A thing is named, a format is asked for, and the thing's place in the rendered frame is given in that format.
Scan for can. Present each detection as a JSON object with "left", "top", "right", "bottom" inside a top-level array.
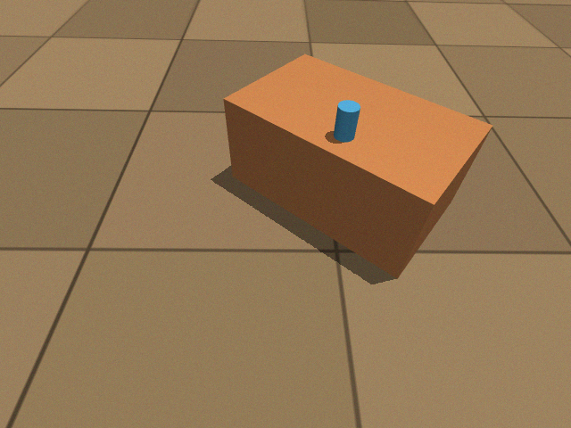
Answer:
[{"left": 334, "top": 100, "right": 360, "bottom": 142}]

